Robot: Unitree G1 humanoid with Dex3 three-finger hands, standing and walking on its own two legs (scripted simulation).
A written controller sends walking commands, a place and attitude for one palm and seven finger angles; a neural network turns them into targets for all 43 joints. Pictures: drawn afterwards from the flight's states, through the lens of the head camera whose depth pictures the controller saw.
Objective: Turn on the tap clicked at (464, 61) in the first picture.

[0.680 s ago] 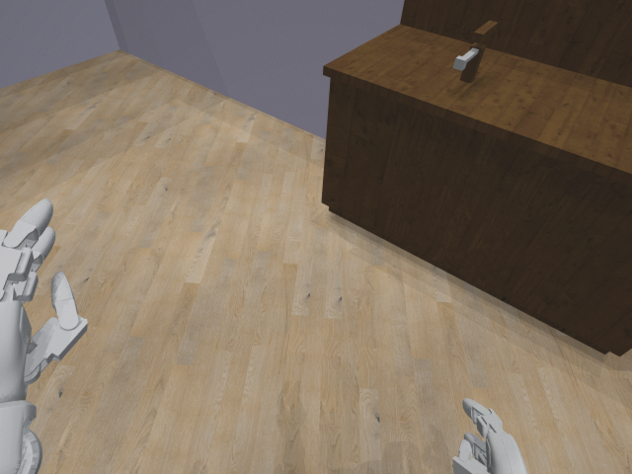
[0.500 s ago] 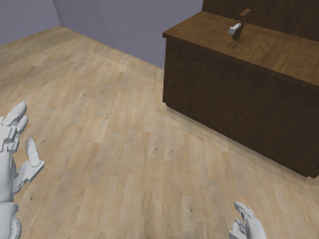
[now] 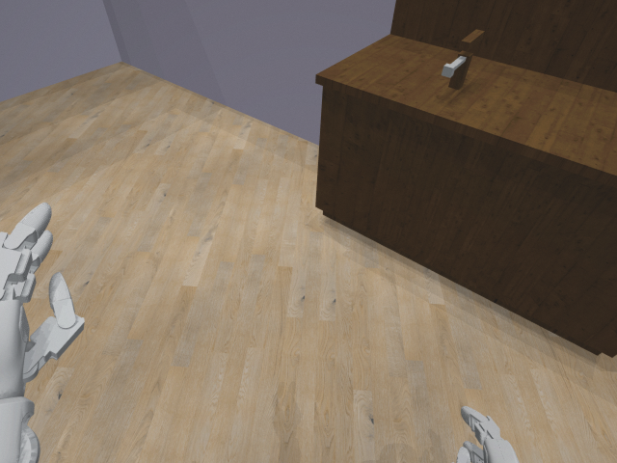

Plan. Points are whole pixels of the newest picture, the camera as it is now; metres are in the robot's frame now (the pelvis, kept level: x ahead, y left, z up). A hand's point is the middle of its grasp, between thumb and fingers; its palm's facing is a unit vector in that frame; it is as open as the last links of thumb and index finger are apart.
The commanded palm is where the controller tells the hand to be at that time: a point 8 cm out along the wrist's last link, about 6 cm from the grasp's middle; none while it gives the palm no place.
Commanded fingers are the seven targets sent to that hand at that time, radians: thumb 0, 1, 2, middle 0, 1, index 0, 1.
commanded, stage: walk to a spot facing it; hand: left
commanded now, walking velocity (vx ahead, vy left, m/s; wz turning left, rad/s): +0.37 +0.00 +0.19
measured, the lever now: (448, 70) +1.15 -0.35 +0.05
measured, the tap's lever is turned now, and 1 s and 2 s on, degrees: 0 0 0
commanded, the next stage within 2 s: turn to face it in 1.22 s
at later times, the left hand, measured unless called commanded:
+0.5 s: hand (81, 240) +0.31 +0.28 +0.16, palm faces +0.48 -0.78 -0.40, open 7.4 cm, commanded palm +0.25 +0.31 +0.18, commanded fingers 0.00 0.90 0.90 -0.20 -0.30 -0.20 -0.30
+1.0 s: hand (180, 161) +0.46 +0.21 +0.17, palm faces +0.48 -0.74 -0.47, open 7.4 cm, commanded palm +0.39 +0.26 +0.18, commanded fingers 0.00 0.90 0.90 -0.20 -0.30 -0.20 -0.30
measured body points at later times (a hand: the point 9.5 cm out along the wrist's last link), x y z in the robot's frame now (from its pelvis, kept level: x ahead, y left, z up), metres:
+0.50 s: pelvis +0.11 +0.02 -0.01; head +0.13 +0.04 +0.44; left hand +0.28 +0.32 +0.18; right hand +0.29 -0.20 -0.10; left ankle +0.11 +0.12 -0.73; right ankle +0.04 -0.11 -0.65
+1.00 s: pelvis +0.28 -0.05 -0.01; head +0.31 -0.05 +0.44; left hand +0.43 +0.25 +0.19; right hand +0.48 -0.27 -0.11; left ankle +0.25 +0.09 -0.62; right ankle +0.34 -0.10 -0.73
